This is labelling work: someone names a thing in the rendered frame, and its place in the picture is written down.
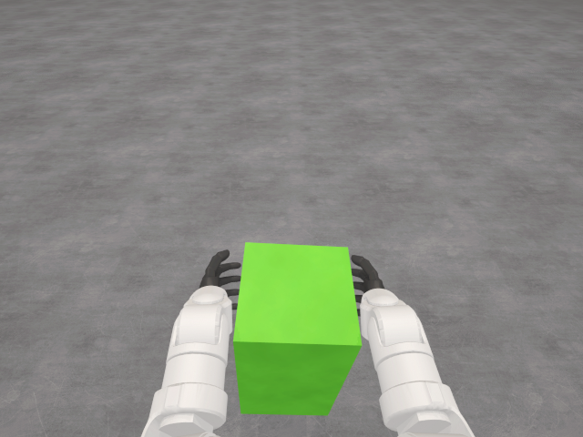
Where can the left robot forearm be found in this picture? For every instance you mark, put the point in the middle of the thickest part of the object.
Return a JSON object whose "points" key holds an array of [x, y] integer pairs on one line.
{"points": [[192, 397]]}

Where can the carton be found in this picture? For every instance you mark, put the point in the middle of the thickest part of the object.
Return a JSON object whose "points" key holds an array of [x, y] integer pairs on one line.
{"points": [[297, 332]]}

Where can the right robot hand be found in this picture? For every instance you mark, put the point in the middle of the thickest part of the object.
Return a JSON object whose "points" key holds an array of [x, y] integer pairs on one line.
{"points": [[369, 276]]}

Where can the left robot hand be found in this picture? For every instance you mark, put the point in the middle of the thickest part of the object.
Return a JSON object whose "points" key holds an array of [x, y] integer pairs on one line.
{"points": [[215, 268]]}

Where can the right robot forearm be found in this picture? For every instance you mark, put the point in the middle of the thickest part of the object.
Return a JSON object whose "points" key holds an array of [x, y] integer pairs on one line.
{"points": [[413, 399]]}

